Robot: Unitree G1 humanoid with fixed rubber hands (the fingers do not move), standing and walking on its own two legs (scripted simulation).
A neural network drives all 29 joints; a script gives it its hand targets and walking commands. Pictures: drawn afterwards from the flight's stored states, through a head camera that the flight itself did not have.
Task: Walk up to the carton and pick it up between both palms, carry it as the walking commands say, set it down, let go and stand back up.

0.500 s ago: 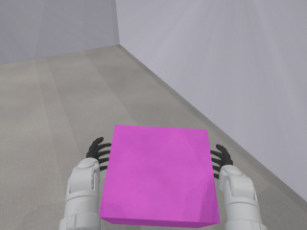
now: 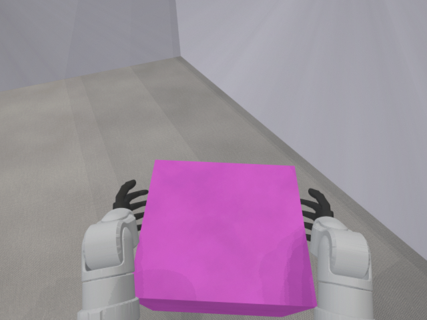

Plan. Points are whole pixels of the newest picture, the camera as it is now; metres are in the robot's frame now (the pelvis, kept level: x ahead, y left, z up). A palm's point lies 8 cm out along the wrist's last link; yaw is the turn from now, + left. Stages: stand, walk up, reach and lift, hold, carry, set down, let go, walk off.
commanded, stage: carry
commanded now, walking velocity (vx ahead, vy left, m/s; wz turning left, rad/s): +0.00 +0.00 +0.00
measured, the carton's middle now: (220, 241) +0.30 +0.01 +0.00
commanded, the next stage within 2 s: hold in 1.64 s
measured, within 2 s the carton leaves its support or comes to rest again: neither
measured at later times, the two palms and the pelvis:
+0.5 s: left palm (122, 225) +0.27 +0.18 +0.10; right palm (325, 233) +0.27 -0.17 +0.09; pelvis -0.01 +0.00 +0.00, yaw +0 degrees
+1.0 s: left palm (126, 227) +0.27 +0.17 +0.09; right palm (324, 233) +0.27 -0.17 +0.08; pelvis +0.00 +0.00 +0.00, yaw +0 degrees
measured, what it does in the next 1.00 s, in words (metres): stands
